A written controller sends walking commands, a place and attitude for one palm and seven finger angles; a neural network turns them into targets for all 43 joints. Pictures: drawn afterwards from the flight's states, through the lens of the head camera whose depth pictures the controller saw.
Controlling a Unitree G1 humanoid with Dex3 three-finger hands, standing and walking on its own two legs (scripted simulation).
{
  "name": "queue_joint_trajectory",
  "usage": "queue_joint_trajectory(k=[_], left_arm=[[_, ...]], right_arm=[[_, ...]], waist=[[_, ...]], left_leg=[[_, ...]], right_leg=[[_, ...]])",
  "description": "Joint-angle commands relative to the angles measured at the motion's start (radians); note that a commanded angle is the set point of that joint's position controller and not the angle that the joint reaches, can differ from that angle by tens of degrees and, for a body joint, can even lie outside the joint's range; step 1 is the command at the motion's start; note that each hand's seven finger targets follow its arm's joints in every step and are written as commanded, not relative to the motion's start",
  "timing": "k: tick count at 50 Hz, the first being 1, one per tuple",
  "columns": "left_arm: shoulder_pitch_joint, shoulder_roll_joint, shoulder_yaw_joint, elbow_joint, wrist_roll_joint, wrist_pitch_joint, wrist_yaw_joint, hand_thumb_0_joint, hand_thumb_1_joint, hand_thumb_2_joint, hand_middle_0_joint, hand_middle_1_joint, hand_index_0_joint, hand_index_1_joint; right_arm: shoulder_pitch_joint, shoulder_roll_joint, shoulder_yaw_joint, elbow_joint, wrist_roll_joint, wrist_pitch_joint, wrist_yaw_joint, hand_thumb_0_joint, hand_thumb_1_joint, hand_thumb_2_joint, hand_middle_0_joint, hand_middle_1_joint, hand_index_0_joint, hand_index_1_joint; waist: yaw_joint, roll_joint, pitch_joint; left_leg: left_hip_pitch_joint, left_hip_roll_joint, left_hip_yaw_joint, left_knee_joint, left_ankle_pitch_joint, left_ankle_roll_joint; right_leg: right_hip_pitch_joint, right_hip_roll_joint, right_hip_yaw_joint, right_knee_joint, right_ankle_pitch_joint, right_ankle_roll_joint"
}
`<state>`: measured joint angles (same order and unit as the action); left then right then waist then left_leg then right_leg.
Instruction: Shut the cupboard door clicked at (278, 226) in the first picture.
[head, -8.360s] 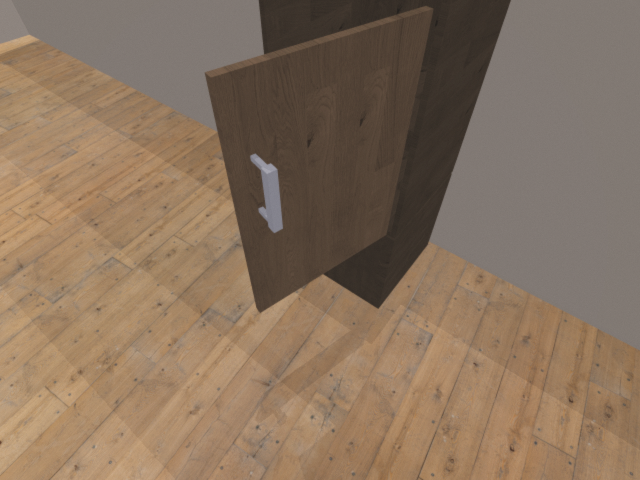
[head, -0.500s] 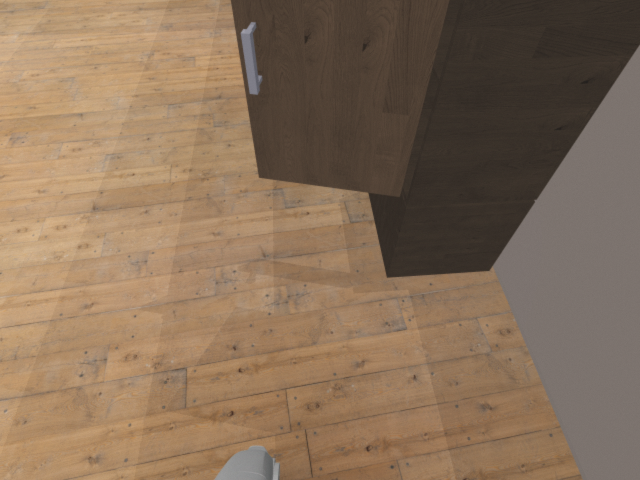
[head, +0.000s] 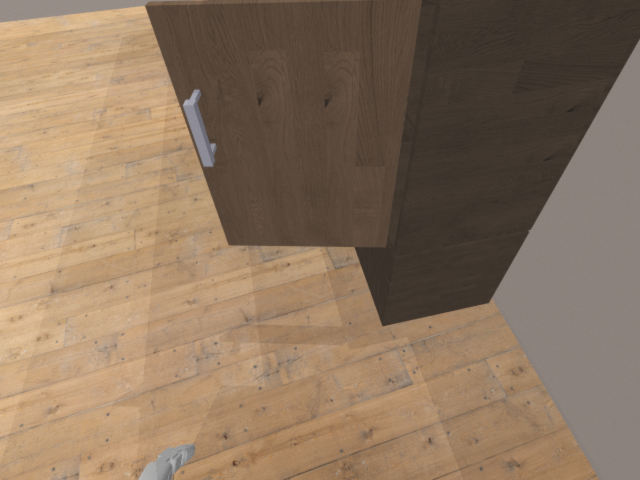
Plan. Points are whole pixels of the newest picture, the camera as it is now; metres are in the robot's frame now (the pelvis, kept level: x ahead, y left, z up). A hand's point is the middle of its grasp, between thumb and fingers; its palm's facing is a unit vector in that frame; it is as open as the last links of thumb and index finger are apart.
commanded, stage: take the last steps up to it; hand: left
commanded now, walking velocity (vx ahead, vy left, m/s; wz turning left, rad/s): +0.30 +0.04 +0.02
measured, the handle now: (202, 129) +0.70 +0.25 +0.05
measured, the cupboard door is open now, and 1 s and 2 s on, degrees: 75 75 75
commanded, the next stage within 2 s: come to a stop and stand still in 0.34 s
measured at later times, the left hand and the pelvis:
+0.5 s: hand out of the picture +0.11 +0.22 -0.18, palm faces +0.08 -0.99 -0.14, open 7.4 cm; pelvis +0.18 +0.05 +0.00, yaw +0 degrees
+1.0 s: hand (207, 384) +0.28 +0.20 -0.15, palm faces -0.02 -0.97 -0.25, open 7.4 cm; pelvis +0.20 +0.01 +0.01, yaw -1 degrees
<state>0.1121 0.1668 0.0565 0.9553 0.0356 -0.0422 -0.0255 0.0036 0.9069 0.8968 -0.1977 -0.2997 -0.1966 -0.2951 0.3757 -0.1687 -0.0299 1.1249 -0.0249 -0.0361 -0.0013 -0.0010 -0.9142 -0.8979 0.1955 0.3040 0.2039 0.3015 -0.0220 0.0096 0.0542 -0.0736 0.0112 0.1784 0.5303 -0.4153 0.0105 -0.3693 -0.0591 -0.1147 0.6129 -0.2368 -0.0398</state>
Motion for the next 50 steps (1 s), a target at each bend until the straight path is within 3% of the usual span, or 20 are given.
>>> queue_joint_trajectory(k=[1,3,6,15,17,19,20,21,22,24,27,29,32,38,40,41,42,43,46,50], left_arm=[[0.358,0.227,0.05,0.066,-0.02,-0.017,0.034,0.0,0.9,0.9,-0.2,-0.3,-0.2,-0.3],[0.231,0.142,0.03,0.027,-0.023,-0.023,0.041,0.0,0.9,0.9,-0.2,-0.3,-0.2,-0.3],[0.209,0.088,0.011,0.041,-0.019,-0.045,0.038,0.0,0.9,0.9,-0.2,-0.3,-0.2,-0.3],[0.257,0.138,0.014,0.11,-0.013,-0.041,0.032,0.0,0.9,0.9,-0.2,-0.3,-0.2,-0.3],[0.251,0.149,0.015,0.121,-0.013,-0.032,0.035,0.0,0.9,0.9,-0.2,-0.3,-0.2,-0.3],[0.24,0.131,0.013,0.123,-0.018,-0.021,0.036,0.0,0.9,0.9,-0.2,-0.3,-0.2,-0.3],[0.281,0.093,0.006,0.114,-0.021,-0.015,0.035,0.0,0.9,0.9,-0.2,-0.3,-0.2,-0.3],[0.311,0.05,-0.005,0.096,-0.028,-0.015,0.031,0.0,0.9,0.9,-0.2,-0.3,-0.2,-0.3],[0.256,0.061,-0.012,0.059,-0.016,-0.013,0.039,0.0,0.9,0.9,-0.2,-0.3,-0.2,-0.3],[0.242,0.042,-0.013,0.085,-0.022,0.004,0.048,0.0,0.9,0.9,-0.2,-0.3,-0.2,-0.3],[0.28,0.025,-0.017,0.121,-0.026,0.043,0.046,0.0,0.9,0.9,-0.2,-0.3,-0.2,-0.3],[0.291,0.048,-0.01,0.109,-0.025,0.069,0.048,0.0,0.9,0.9,-0.2,-0.3,-0.2,-0.3],[0.23,0.074,0.007,0.057,-0.012,0.09,0.046,0.0,0.9,0.9,-0.2,-0.3,-0.2,-0.3],[0.192,0.068,0.017,-0.013,-0.016,0.09,0.045,0.0,0.9,0.9,-0.2,-0.3,-0.2,-0.3],[0.232,0.083,0.018,-0.008,-0.015,0.077,0.048,0.0,0.9,0.9,-0.2,-0.3,-0.2,-0.3],[0.23,0.124,0.02,-0.016,-0.009,0.066,0.052,0.0,0.9,0.9,-0.2,-0.3,-0.2,-0.3],[0.193,0.185,0.025,-0.022,0.001,0.053,0.059,0.0,0.9,0.9,-0.2,-0.3,-0.2,-0.3],[0.166,0.215,0.015,-0.031,-0.005,0.047,0.055,0.0,0.9,0.9,-0.2,-0.3,-0.2,-0.3],[0.095,0.186,0.007,-0.025,-0.01,0.033,0.062,0.0,0.9,0.9,-0.2,-0.3,-0.2,-0.3],[0.127,0.205,0.013,-0.006,-0.013,0.029,0.065,0.0,0.9,0.9,-0.2,-0.3,-0.2,-0.3]], right_arm=[[-0.098,-0.109,-0.03,-0.105,0.011,-0.019,0.002,0.0,-0.9,-0.9,0.2,0.3,0.2,0.3],[-0.127,-0.073,-0.028,-0.096,0.007,-0.015,0.005,0.0,-0.9,-0.9,0.2,0.3,0.2,0.3],[-0.047,-0.029,-0.019,-0.063,0.001,0.006,0.009,0.0,-0.9,-0.9,0.2,0.3,0.2,0.3],[-0.2,-0.03,-0.016,-0.132,0.006,-0.004,0.03,0.0,-0.9,-0.9,0.2,0.3,0.2,0.3],[-0.187,-0.044,-0.017,-0.126,0.005,-0.009,0.027,0.0,-0.9,-0.9,0.2,0.3,0.2,0.3],[-0.056,-0.09,-0.022,-0.085,0.0,-0.02,0.017,0.0,-0.9,-0.9,0.2,0.3,0.2,0.3],[0.046,-0.171,-0.038,-0.063,-0.012,-0.028,0.005,0.0,-0.9,-0.9,0.2,0.3,0.2,0.3],[0.122,-0.257,-0.058,-0.058,-0.015,-0.02,-0.01,0.0,-0.9,-0.9,0.2,0.3,0.2,0.3],[0.117,-0.252,-0.053,-0.068,-0.009,-0.006,-0.015,0.0,-0.9,-0.9,0.2,0.3,0.2,0.3],[-0.071,-0.161,-0.022,-0.117,-0.002,-0.007,-0.031,0.0,-0.9,-0.9,0.2,0.3,0.2,0.3],[-0.174,-0.111,0.007,-0.129,0.002,-0.009,-0.049,0.0,-0.9,-0.9,0.2,0.3,0.2,0.3],[-0.18,-0.157,-0.009,-0.122,0.005,0.01,-0.054,0.0,-0.9,-0.9,0.2,0.3,0.2,0.3],[-0.16,-0.173,-0.036,-0.123,0.001,0.034,-0.058,0.0,-0.9,-0.9,0.2,0.3,0.2,0.3],[-0.187,-0.197,-0.059,-0.148,-0.005,0.045,-0.05,0.0,-0.9,-0.9,0.2,0.3,0.2,0.3],[-0.191,-0.191,-0.063,-0.154,0.004,0.051,-0.042,0.0,-0.9,-0.9,0.2,0.3,0.2,0.3],[-0.172,-0.161,-0.062,-0.155,0.012,0.052,-0.034,0.0,-0.9,-0.9,0.2,0.3,0.2,0.3],[-0.149,-0.085,-0.049,-0.166,0.018,0.054,-0.024,0.0,-0.9,-0.9,0.2,0.3,0.2,0.3],[-0.17,-0.075,-0.04,-0.176,0.02,0.067,-0.013,0.0,-0.9,-0.9,0.2,0.3,0.2,0.3],[-0.179,-0.083,-0.037,-0.152,0.015,0.084,-0.016,0.0,-0.9,-0.9,0.2,0.3,0.2,0.3],[-0.175,-0.09,-0.03,-0.141,0.019,0.078,-0.011,0.0,-0.9,-0.9,0.2,0.3,0.2,0.3]], waist=[[0.149,-0.278,-0.075],[0.082,-0.069,-0.01],[0.024,-0.131,-0.029],[0.049,-0.155,0.009],[0.029,-0.132,0.028],[-0.036,-0.058,-0.013],[-0.061,0.111,-0.096],[-0.069,0.284,-0.168],[-0.072,0.167,-0.119],[-0.003,0.197,-0.066],[0.051,0.081,-0.044],[0.047,0.088,-0.114],[0.022,0.081,-0.076],[0.035,0.159,-0.106],[0.054,0.126,-0.14],[0.053,0.019,-0.144],[0.032,-0.195,-0.1],[0.039,-0.211,-0.077],[0.025,-0.194,-0.072],[0.052,-0.165,-0.075]], left_leg=[[-0.58,0.019,-0.166,0.667,-0.118,0.009],[-0.562,0.09,-0.202,0.643,0.066,-0.002],[-0.472,0.098,-0.158,0.505,0.139,-0.034],[-0.403,0.048,-0.083,0.117,0.201,-0.024],[-0.295,0.035,-0.074,0.044,0.236,-0.016],[-0.061,0.016,-0.076,-0.071,0.281,-0.001],[0.107,0.166,-0.257,-0.101,0.345,0.061],[0.216,0.368,-0.52,-0.187,0.415,0.174],[0.081,0.407,-0.551,-0.217,0.356,0.221],[-0.11,0.359,-0.437,-0.258,0.454,0.193],[-0.207,0.298,-0.268,-0.236,0.749,0.153],[-0.144,0.321,-0.253,-0.203,0.768,0.166],[-0.185,0.341,-0.283,-0.197,0.699,0.179],[-0.157,0.323,-0.275,-0.144,0.701,0.158],[-0.169,0.263,-0.239,-0.077,0.588,0.108],[-0.21,0.194,-0.202,-0.001,0.441,0.055],[-0.314,0.067,-0.103,0.089,0.173,-0.012],[-0.287,0.005,-0.107,0.221,-0.103,-0.038],[-0.349,0.011,-0.182,0.399,-0.095,-0.045],[-0.349,0.003,-0.17,0.313,-0.064,-0.062]], right_leg=[[0.468,-0.387,0.609,-0.4,-0.005,-0.204],[0.323,-0.31,0.385,-0.404,0.073,-0.163],[0.255,-0.232,0.175,-0.412,0.281,-0.124],[0.294,-0.223,0.115,-0.378,0.301,-0.117],[0.236,-0.223,0.111,-0.338,0.254,-0.097],[0.152,-0.156,0.056,-0.152,0.255,-0.062],[0.027,-0.065,0.005,0.068,0.056,-0.022],[-0.126,0.047,-0.051,0.339,-0.367,0.014],[-0.134,0.038,0.036,0.486,-0.414,-0.006],[-0.121,-0.032,0.131,0.531,-0.281,0.015],[0.04,-0.033,0.115,0.311,-0.218,0.055],[0.053,-0.015,0.094,0.254,-0.225,0.063],[0.024,0.01,0.085,0.275,-0.238,0.056],[0.08,0.023,0.082,0.1,-0.161,0.044],[0.193,0.03,0.059,-0.105,0.029,0.043],[0.244,-0.027,0.137,-0.221,0.162,0.028],[0.258,-0.192,0.303,-0.262,0.328,-0.038],[0.135,-0.318,0.342,-0.313,0.359,-0.12],[0.202,-0.257,0.301,-0.256,0.547,-0.154],[0.301,-0.249,0.264,-0.231,0.653,-0.141]])
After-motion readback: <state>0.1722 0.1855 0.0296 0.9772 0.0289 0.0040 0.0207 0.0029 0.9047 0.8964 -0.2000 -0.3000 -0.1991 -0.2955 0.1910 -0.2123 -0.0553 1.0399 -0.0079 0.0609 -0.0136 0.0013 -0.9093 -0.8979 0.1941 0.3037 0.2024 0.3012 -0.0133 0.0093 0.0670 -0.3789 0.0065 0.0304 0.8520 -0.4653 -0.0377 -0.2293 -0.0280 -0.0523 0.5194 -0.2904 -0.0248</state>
